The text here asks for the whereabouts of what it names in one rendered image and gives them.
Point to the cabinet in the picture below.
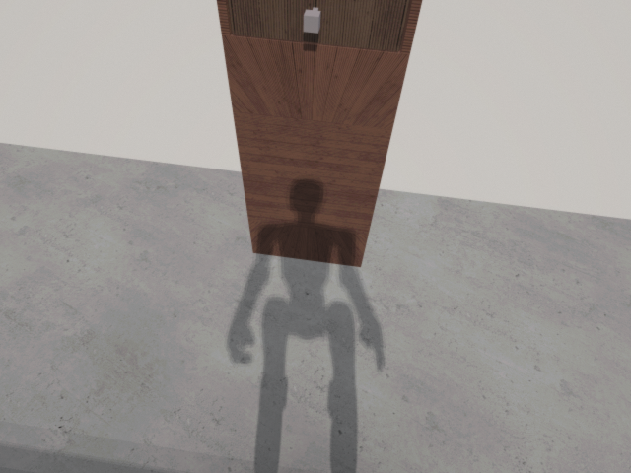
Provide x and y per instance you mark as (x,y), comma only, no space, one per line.
(313,124)

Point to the handle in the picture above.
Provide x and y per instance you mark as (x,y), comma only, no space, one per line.
(312,20)

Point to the drawer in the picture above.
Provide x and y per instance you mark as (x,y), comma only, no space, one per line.
(375,24)

